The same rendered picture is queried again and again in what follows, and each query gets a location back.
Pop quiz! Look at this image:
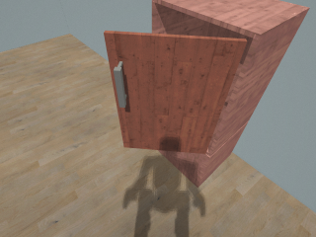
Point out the handle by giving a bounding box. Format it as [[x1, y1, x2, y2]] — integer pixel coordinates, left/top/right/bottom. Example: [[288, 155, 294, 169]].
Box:
[[114, 61, 127, 108]]

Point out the cupboard door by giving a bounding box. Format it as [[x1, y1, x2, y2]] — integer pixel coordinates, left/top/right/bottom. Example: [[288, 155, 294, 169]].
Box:
[[104, 31, 247, 154]]

